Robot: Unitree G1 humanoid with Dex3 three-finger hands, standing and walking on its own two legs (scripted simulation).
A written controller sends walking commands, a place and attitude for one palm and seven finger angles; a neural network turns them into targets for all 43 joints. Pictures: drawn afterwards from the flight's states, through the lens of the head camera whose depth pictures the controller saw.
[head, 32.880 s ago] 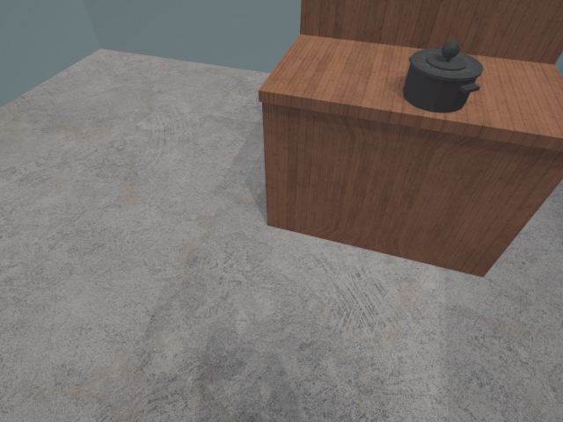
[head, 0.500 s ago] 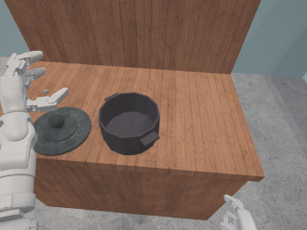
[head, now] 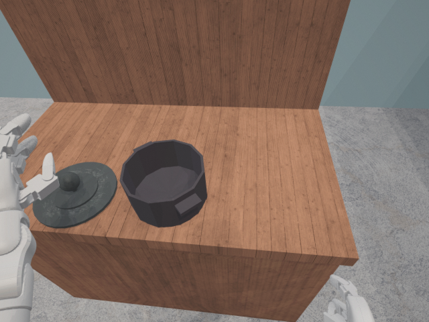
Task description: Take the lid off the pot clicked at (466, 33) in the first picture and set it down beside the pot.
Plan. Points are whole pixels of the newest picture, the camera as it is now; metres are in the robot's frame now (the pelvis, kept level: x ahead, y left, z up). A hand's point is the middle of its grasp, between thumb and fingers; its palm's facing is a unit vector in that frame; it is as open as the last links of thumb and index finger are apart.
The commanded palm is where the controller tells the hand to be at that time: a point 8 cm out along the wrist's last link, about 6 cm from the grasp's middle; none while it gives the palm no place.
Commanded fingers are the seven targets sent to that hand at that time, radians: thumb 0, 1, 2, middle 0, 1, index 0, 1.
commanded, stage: draw the hand back to the body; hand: left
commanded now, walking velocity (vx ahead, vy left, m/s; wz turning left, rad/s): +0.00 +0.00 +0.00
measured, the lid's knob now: (69, 181) +0.42 +0.40 -0.01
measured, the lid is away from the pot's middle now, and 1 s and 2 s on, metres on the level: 0.24 0.24 0.24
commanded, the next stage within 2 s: step back with the hand held close in 0.90 s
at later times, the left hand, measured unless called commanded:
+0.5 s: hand (31, 219) +0.22 +0.28 +0.16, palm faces +0.43 -0.84 -0.32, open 7.5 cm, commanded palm +0.16 +0.31 +0.18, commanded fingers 0.00 0.90 0.90 -0.20 -0.30 -0.20 -0.30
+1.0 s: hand (1, 263) +0.16 +0.29 +0.16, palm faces +0.42 -0.84 -0.35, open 7.4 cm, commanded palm +0.10 +0.32 +0.18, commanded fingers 0.00 0.90 0.90 -0.20 -0.30 -0.20 -0.30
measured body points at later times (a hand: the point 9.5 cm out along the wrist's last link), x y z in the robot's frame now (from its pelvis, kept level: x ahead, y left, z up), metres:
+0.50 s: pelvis +0.00 +0.02 +0.00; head -0.02 +0.00 +0.45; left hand +0.19 +0.32 +0.18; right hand +0.19 -0.20 -0.08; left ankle +0.00 +0.15 -0.74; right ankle -0.06 -0.10 -0.74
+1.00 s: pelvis -0.02 +0.04 +0.00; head -0.04 +0.03 +0.45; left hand +0.13 +0.33 +0.18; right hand +0.18 -0.16 -0.07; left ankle +0.00 +0.15 -0.74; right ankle -0.06 -0.10 -0.74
